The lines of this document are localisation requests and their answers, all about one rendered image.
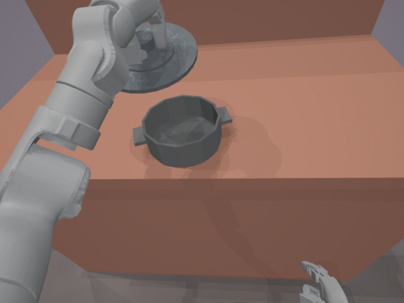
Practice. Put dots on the knob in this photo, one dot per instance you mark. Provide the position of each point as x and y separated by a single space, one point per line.
146 40

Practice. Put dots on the table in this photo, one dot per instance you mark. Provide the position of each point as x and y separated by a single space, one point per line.
311 168

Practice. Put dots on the left robot hand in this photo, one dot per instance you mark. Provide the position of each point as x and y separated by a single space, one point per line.
141 11

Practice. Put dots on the robot left upper arm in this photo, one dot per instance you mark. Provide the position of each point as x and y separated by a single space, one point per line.
46 187

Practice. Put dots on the right robot hand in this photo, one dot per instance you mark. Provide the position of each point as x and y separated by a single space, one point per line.
329 291

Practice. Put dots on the robot left forearm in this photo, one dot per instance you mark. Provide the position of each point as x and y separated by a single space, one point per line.
95 71

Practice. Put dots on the pot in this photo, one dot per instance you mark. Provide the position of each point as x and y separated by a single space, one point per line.
182 131

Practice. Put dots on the lid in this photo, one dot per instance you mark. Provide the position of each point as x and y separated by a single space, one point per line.
163 67

